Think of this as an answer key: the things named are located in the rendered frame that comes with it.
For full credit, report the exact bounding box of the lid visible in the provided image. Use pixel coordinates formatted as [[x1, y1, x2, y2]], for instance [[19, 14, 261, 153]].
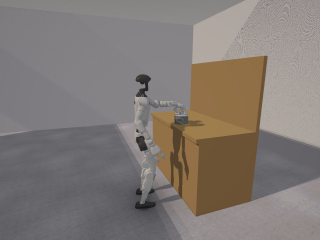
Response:
[[174, 113, 189, 117]]

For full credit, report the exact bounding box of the robot thigh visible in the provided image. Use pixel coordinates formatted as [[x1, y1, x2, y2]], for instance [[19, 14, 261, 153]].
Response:
[[137, 137, 157, 177], [142, 151, 149, 169]]

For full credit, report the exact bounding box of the pot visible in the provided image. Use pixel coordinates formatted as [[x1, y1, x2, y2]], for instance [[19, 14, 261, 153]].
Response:
[[174, 116, 189, 125]]

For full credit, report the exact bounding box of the left robot hand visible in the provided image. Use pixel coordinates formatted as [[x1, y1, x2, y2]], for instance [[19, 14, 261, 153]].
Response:
[[174, 103, 186, 115]]

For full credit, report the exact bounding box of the robot left thigh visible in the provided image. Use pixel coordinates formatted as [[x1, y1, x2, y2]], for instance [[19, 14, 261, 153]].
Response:
[[142, 151, 149, 169]]

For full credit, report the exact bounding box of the left robot upper arm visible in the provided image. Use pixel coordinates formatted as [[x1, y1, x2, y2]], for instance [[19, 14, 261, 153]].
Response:
[[147, 96, 160, 109]]

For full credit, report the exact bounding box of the robot right thigh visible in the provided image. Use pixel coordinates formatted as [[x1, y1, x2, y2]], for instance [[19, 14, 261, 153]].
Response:
[[137, 137, 157, 177]]

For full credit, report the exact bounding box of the right robot upper arm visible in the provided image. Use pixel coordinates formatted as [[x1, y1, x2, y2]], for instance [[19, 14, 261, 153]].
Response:
[[134, 97, 148, 126]]

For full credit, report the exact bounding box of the table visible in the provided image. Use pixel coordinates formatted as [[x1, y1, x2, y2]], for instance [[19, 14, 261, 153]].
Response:
[[150, 55, 268, 217]]

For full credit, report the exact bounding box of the right robot hand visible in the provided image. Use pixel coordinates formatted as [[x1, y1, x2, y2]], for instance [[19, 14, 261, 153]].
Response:
[[150, 144, 165, 163]]

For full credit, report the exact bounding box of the left robot forearm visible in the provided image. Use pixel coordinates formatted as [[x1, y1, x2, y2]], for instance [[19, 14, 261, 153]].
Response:
[[158, 100, 177, 108]]

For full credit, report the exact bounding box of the right robot forearm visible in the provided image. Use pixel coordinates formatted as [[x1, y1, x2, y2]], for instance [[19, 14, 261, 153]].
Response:
[[136, 120, 155, 147]]

